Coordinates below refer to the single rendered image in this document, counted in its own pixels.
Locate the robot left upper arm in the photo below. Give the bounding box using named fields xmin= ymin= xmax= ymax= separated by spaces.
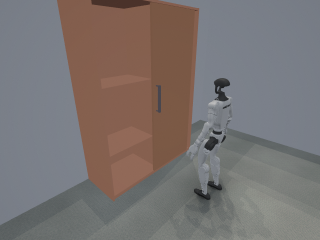
xmin=207 ymin=101 xmax=218 ymax=130

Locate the left robot hand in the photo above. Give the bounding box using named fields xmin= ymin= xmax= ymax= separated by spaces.
xmin=186 ymin=144 xmax=199 ymax=161

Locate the robot right forearm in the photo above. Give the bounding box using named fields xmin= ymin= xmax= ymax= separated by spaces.
xmin=223 ymin=117 xmax=232 ymax=130

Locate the handle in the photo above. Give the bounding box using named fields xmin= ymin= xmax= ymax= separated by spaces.
xmin=156 ymin=85 xmax=161 ymax=113

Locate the humanoid robot torso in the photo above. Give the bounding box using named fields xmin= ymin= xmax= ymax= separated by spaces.
xmin=209 ymin=98 xmax=231 ymax=145

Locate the robot left forearm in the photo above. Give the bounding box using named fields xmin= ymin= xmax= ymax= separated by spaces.
xmin=194 ymin=122 xmax=210 ymax=147

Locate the robot head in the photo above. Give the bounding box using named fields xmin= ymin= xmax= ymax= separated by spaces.
xmin=214 ymin=78 xmax=230 ymax=102

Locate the robot right upper arm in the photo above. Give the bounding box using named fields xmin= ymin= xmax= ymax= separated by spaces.
xmin=226 ymin=96 xmax=233 ymax=119

